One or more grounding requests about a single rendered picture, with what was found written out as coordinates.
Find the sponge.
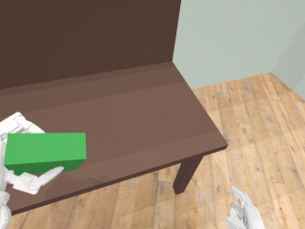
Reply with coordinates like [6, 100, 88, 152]
[4, 133, 87, 176]

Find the robot right hand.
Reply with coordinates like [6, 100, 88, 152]
[227, 186, 265, 229]

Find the table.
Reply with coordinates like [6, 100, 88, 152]
[0, 0, 229, 216]

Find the robot left forearm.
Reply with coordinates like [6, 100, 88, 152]
[0, 191, 11, 229]

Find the robot left hand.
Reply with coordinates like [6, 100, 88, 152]
[0, 112, 64, 195]

